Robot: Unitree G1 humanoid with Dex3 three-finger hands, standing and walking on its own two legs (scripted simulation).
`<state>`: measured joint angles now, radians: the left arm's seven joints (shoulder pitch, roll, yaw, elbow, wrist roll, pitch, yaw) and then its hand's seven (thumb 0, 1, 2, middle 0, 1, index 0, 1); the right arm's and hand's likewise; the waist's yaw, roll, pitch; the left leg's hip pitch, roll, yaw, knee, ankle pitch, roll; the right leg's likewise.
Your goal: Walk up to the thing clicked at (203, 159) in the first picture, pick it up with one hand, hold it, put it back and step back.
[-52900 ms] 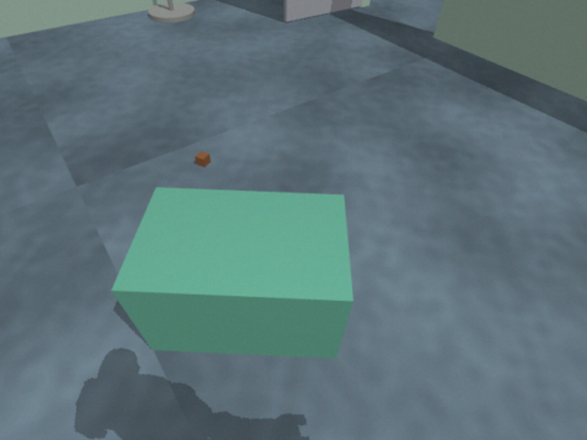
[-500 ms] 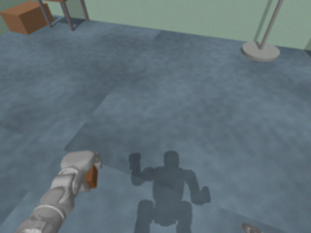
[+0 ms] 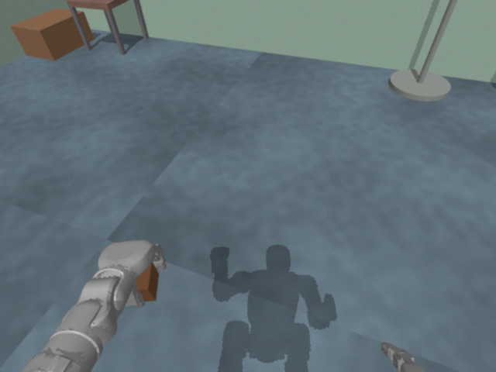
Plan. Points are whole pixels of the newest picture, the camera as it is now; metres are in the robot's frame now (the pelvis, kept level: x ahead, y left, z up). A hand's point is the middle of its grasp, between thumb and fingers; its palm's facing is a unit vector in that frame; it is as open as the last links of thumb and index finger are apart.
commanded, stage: hold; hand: left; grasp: from above
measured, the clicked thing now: (139, 282) +0.30 +0.23 -0.06
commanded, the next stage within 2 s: crouch in 0.56 s
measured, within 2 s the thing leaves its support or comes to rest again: neither
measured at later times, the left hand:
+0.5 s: hand (135, 276) +0.30 +0.22 -0.04, palm faces -0.43 -0.07 -0.90, open 8.5 cm
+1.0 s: hand (141, 291) +0.29 +0.23 -0.09, palm faces -0.47 -0.05 -0.88, open 8.5 cm
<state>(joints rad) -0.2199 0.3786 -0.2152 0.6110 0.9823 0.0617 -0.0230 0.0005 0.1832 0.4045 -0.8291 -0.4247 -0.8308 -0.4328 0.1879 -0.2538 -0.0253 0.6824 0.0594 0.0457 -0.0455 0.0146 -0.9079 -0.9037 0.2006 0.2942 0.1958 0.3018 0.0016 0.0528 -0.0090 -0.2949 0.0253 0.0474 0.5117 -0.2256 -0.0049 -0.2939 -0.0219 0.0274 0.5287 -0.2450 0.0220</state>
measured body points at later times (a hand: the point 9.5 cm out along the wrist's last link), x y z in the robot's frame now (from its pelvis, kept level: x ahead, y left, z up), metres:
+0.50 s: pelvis +0.01 +0.00 +0.00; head +0.02 -0.02 +0.45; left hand +0.32 +0.22 +0.02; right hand +0.16 -0.25 -0.12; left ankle +0.03 +0.12 -0.73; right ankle +0.02 -0.13 -0.73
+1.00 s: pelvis +0.01 +0.00 -0.01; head +0.05 -0.01 +0.44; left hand +0.32 +0.23 -0.04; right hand +0.14 -0.26 -0.12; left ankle +0.03 +0.12 -0.73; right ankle +0.02 -0.13 -0.73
